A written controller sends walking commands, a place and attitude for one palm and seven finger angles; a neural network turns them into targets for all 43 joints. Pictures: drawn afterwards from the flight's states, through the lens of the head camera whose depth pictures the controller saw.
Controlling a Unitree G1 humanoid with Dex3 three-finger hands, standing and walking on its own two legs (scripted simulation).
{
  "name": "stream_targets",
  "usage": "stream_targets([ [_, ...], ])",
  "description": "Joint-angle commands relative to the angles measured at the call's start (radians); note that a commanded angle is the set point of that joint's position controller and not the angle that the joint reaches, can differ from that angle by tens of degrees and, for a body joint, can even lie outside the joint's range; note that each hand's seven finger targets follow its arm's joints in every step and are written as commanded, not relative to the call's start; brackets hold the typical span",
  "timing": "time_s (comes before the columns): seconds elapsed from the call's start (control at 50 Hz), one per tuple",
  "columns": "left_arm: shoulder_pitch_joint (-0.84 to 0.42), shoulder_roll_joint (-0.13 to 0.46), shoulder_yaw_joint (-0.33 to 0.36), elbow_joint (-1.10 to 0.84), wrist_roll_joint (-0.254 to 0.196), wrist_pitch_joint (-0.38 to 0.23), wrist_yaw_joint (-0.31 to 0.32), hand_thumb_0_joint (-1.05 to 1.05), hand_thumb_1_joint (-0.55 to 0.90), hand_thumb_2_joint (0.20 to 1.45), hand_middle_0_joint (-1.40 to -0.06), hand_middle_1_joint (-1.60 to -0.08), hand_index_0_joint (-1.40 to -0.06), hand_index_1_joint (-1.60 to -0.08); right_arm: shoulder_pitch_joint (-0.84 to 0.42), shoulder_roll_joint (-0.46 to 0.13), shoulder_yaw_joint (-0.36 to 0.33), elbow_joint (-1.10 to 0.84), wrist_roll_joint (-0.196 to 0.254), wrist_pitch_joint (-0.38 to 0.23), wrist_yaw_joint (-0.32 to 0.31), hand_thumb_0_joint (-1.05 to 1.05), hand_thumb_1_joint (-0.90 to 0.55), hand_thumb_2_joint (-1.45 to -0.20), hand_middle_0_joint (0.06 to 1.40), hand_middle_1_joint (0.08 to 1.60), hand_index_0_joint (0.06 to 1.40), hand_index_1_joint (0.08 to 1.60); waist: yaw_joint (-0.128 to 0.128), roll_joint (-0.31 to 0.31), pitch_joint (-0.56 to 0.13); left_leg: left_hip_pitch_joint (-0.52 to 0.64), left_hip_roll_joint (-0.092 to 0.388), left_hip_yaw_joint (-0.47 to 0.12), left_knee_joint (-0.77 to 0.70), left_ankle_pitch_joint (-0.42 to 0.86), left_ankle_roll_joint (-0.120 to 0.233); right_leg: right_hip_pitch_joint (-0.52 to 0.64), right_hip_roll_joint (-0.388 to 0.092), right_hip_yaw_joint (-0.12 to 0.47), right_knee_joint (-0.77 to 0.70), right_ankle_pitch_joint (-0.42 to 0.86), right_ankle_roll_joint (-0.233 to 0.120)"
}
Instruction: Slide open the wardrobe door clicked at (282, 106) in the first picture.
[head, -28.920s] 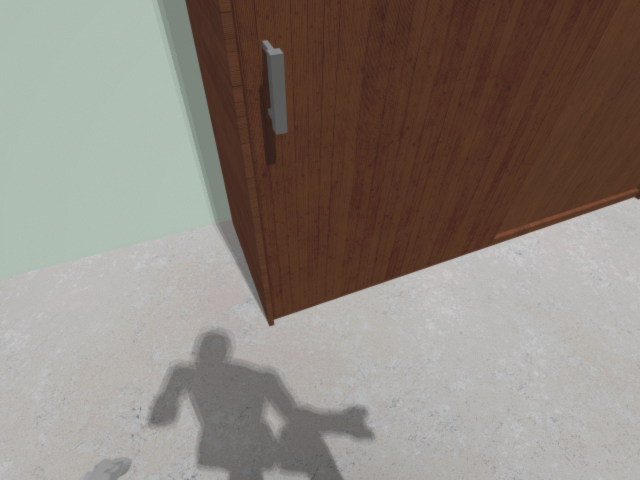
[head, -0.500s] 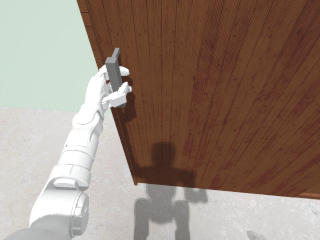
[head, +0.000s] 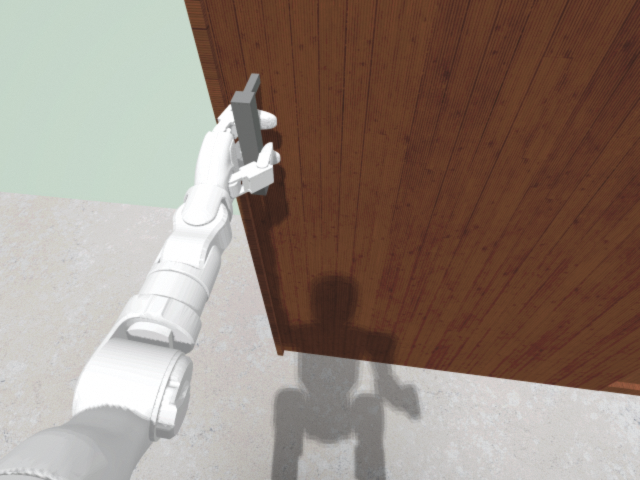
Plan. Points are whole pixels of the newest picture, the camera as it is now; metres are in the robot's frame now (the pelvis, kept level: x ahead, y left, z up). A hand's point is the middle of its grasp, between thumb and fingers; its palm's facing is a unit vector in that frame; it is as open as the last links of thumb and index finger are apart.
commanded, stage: tug the door sideways, standing still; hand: left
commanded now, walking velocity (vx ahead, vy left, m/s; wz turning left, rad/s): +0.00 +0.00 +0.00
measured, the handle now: (256, 137) +0.52 +0.10 +0.15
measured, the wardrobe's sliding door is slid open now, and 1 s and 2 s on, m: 0.00 0.00 0.20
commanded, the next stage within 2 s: step sideways, sliding the door along in 0.24 s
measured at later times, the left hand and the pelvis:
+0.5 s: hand (265, 169) +0.46 +0.08 +0.14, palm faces -0.04 -0.99 -0.12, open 6.0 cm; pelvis +0.00 +0.00 +0.00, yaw -4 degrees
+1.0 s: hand (276, 167) +0.47 +0.07 +0.14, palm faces +0.15 -0.98 -0.10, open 6.2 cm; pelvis +0.02 -0.08 +0.01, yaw -1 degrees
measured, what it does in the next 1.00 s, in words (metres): lifts its right foot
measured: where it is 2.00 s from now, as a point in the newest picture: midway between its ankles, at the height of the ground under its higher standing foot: outside the picture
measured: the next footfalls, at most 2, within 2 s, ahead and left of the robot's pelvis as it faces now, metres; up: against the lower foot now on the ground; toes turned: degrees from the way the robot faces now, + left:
right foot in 1.16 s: +0.16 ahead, -0.31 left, +0.00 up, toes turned -4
left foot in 1.34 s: +0.10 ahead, -0.03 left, +0.00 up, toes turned +11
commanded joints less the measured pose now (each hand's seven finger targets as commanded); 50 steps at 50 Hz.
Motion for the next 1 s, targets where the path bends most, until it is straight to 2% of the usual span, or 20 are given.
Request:
stream_targets([
  [0.0, -0.57, -0.166, -0.155, -0.265, 0.021, -0.089, -0.097, 0.0, 0.9, 0.9, -0.45, -1.4, -0.45, -1.4, 0.012, -0.135, -0.049, -0.102, 0.001, -0.057, -0.002, 0.0, -0.9, -0.9, 0.2, 0.3, 0.2, 0.3, -0.11, -0.032, -0.384, 0.48, -0.007, -0.047, -0.02, 0.328, 0.023, -0.135, 0.058, 0.008, -0.062, 0.434, -0.017],
  [0.32, -0.678, -0.163, -0.156, -0.328, 0.013, -0.105, -0.084, 0.0, 0.9, 0.9, -0.45, -1.4, -0.45, -1.4, 0.003, -0.137, -0.045, -0.106, 0.003, -0.076, 0.003, 0.0, -0.9, -0.9, 0.2, 0.3, 0.2, 0.3, -0.12, -0.007, -0.416, 0.515, -0.004, -0.054, -0.015, 0.341, 0.021, -0.157, 0.059, 0.006, -0.054, 0.424, -0.016],
  [0.34, -0.689, 0.31, 0.144, -0.36, 0.094, -0.134, -0.004, 0.0, 0.9, 0.9, -0.45, -1.4, -0.45, -1.4, -0.006, -0.179, -0.062, -0.12, 0.037, -0.033, -0.056, 0.0, -0.9, -0.9, 0.2, 0.3, 0.2, 0.3, -0.025, -0.027, -0.41, 0.516, 0.073, -0.063, -0.043, 0.353, 0.073, -0.015, 0.002, 0.049, -0.06, 0.331, 0.015],
  [0.38, -0.602, 0.151, 0.032, -0.313, 0.089, -0.126, 0.016, 0.0, 0.9, 0.9, -0.45, -1.4, -0.45, -1.4, -0.043, -0.132, -0.041, -0.125, 0.032, -0.007, -0.085, 0.0, -0.9, -0.9, 0.2, 0.3, 0.2, 0.3, -0.043, -0.029, -0.368, 0.499, 0.088, -0.046, -0.062, 0.373, 0.082, 0.003, 0.008, 0.032, -0.062, 0.375, 0.022],
  [0.42, -0.58, 0.0, -0.082, -0.376, 0.065, -0.113, -0.008, 0.0, 0.9, 0.9, -0.45, -1.4, -0.45, -1.4, -0.097, -0.105, -0.032, -0.164, 0.034, 0.005, -0.097, 0.0, -0.9, -0.9, 0.2, 0.3, 0.2, 0.3, -0.06, 0.079, -0.359, 0.564, 0.18, -0.136, -0.091, 0.399, 0.118, -0.013, 0.028, 0.024, 0.067, 0.315, 0.029],
  [0.48, -0.572, 0.078, -0.023, -0.405, 0.048, -0.102, 0.007, 0.0, 0.9, 0.9, -0.45, -1.4, -0.45, -1.4, -0.118, -0.114, -0.037, -0.158, 0.018, 0.021, -0.115, 0.0, -0.9, -0.9, 0.2, 0.3, 0.2, 0.3, -0.051, 0.159, -0.327, 0.689, 0.341, -0.336, -0.164, 0.52, 0.208, -0.155, 0.043, 0.076, 0.245, -0.068, 0.015],
  [0.56, -0.545, 0.097, -0.008, -0.412, 0.042, -0.073, 0.025, 0.0, 0.9, 0.9, -0.45, -1.4, -0.45, -1.4, -0.179, -0.115, -0.02, -0.18, 0.025, 0.056, -0.12, 0.0, -0.9, -0.9, 0.2, 0.3, 0.2, 0.3, -0.022, 0.13, -0.242, 0.487, 0.342, -0.243, -0.15, 0.317, 0.176, 0.017, 0.023, 0.071, 0.116, -0.091, -0.015],
  [0.6, -0.506, 0.094, -0.009, -0.389, 0.052, -0.07, 0.03, 0.0, 0.9, 0.9, -0.45, -1.4, -0.45, -1.4, -0.175, -0.123, -0.023, -0.179, 0.033, 0.058, -0.123, 0.0, -0.9, -0.9, 0.2, 0.3, 0.2, 0.3, -0.01, 0.037, -0.256, 0.334, 0.248, -0.083, -0.025, 0.274, 0.115, 0.264, 0.007, 0.054, -0.105, 0.157, -0.031],
  [0.62, -0.485, 0.108, -0.008, -0.378, 0.061, -0.063, 0.031, 0.0, 0.9, 0.9, -0.45, -1.4, -0.45, -1.4, -0.176, -0.115, -0.026, -0.184, 0.039, 0.055, -0.126, 0.0, -0.9, -0.9, 0.2, 0.3, 0.2, 0.3, -0.01, -0.146, -0.255, 0.22, 0.137, 0.036, 0.108, 0.128, 0.059, 0.349, -0.09, 0.176, -0.232, 0.268, -0.066],
  [0.64, -0.484, 0.12, 0.0, -0.379, 0.071, -0.056, 0.036, 0.0, 0.9, 0.9, -0.45, -1.4, -0.45, -1.4, -0.213, -0.093, -0.021, -0.196, 0.041, 0.05, -0.131, 0.0, -0.9, -0.9, 0.2, 0.3, 0.2, 0.3, 0.004, -0.362, -0.218, 0.057, 0.035, 0.062, 0.272, -0.156, 0.012, 0.395, -0.236, 0.405, -0.313, 0.419, -0.145],
  [0.66, -0.479, 0.107, -0.012, -0.365, 0.077, -0.045, 0.041, 0.0, 0.9, 0.9, -0.45, -1.4, -0.45, -1.4, -0.259, -0.097, -0.022, -0.188, 0.039, 0.04, -0.137, 0.0, -0.9, -0.9, 0.2, 0.3, 0.2, 0.3, 0.027, -0.33, -0.167, -0.024, -0.009, 0.017, 0.413, -0.312, 0.004, 0.372, -0.32, 0.482, -0.311, 0.472, -0.235],
  [0.7, -0.504, 0.058, -0.045, -0.399, 0.079, -0.04, 0.04, 0.0, 0.9, 0.9, -0.45, -1.4, -0.45, -1.4, -0.222, -0.097, -0.03, -0.152, 0.033, 0.033, -0.131, 0.0, -0.9, -0.9, 0.2, 0.3, 0.2, 0.3, 0.022, -0.225, -0.125, -0.028, 0.042, -0.025, 0.474, -0.276, -0.001, 0.405, -0.302, 0.42, -0.238, 0.649, -0.255],
  [0.74, -0.527, 0.015, -0.079, -0.495, 0.092, -0.068, 0.042, 0.0, 0.9, 0.9, -0.45, -1.4, -0.45, -1.4, -0.21, -0.07, -0.015, -0.144, 0.016, 0.025, -0.132, 0.0, -0.9, -0.9, 0.2, 0.3, 0.2, 0.3, 0.008, -0.182, -0.169, 0.066, 0.06, 0.027, 0.173, -0.215, 0.003, 0.474, -0.248, 0.266, -0.096, 0.955, -0.198],
  [0.76, -0.539, -0.027, -0.115, -0.541, 0.089, -0.078, 0.036, 0.0, 0.9, 0.9, -0.45, -1.4, -0.45, -1.4, -0.223, -0.057, -0.01, -0.148, 0.012, 0.025, -0.136, 0.0, -0.9, -0.9, 0.2, 0.3, 0.2, 0.3, -0.015, -0.151, -0.191, 0.206, 0.078, 0.037, -0.052, -0.054, 0.006, 0.422, -0.202, 0.184, -0.006, 0.945, -0.145],
  [0.78, -0.522, -0.058, -0.154, -0.583, 0.082, -0.093, 0.033, 0.0, 0.9, 0.9, -0.45, -1.4, -0.45, -1.4, -0.191, -0.064, -0.014, -0.144, 0.008, 0.034, -0.142, 0.0, -0.9, -0.9, 0.2, 0.3, 0.2, 0.3, -0.054, -0.091, -0.245, 0.427, 0.115, 0.042, -0.289, 0.217, 0.015, 0.325, -0.15, 0.101, 0.168, 0.88, -0.082],
  [0.8, -0.484, -0.062, -0.166, -0.622, 0.064, -0.106, 0.028, 0.0, 0.9, 0.9, -0.45, -1.4, -0.45, -1.4, -0.18, -0.112, -0.039, -0.158, 0.002, 0.039, -0.139, 0.0, -0.9, -0.9, 0.2, 0.3, 0.2, 0.3, -0.056, 0.117, -0.291, 0.735, 0.301, -0.164, -0.339, 0.765, 0.093, 0.011, -0.033, 0.035, 0.36, 0.513, 0.013],
  [0.82, -0.484, -0.086, -0.19, -0.688, 0.058, -0.115, 0.018, 0.0, 0.9, 0.9, -0.45, -1.4, -0.45, -1.4, -0.181, -0.116, -0.051, -0.175, 0.01, 0.051, -0.108, 0.0, -0.9, -0.9, 0.2, 0.3, 0.2, 0.3, -0.021, 0.295, -0.369, 1.016, 0.509, -0.415, -0.153, 1.257, 0.213, -0.3, 0.017, 0.117, 0.545, -0.152, 0.033],
  [0.84, -0.481, -0.09, -0.164, -0.677, 0.061, -0.114, 0.016, 0.0, 0.9, 0.9, -0.45, -1.4, -0.45, -1.4, -0.215, -0.105, -0.044, -0.173, 0.017, 0.05, -0.067, 0.0, -0.9, -0.9, 0.2, 0.3, 0.2, 0.3, -0.008, 0.173, -0.374, 1.0, 0.537, -0.378, -0.129, 1.094, 0.237, -0.3, -0.022, 0.23, 0.624, -0.164, -0.012],
  [0.88, -0.467, -0.104, -0.19, -0.679, 0.07, -0.094, 0.01, 0.0, 0.9, 0.9, -0.45, -1.4, -0.45, -1.4, -0.22, -0.111, -0.057, -0.185, 0.024, 0.074, -0.068, 0.0, -0.9, -0.9, 0.2, 0.3, 0.2, 0.3, -0.025, 0.037, -0.276, 0.889, 0.508, -0.272, -0.141, 0.922, 0.222, -0.307, -0.051, 0.191, 0.49, -0.133, -0.003],
  [0.98, -0.469, -0.118, -0.236, -0.811, 0.086, -0.088, 0.0, 0.0, 0.9, 0.9, -0.45, -1.4, -0.45, -1.4, -0.244, -0.103, -0.059, -0.23, 0.034, 0.051, -0.065, 0.0, -0.9, -0.9, 0.2, 0.3, 0.2, 0.3, -0.025, 0.207, -0.252, 0.74, 0.356, -0.025, -0.167, 0.792, 0.128, -0.097, -0.041, 0.037, 0.232, 0.076, 0.018],
])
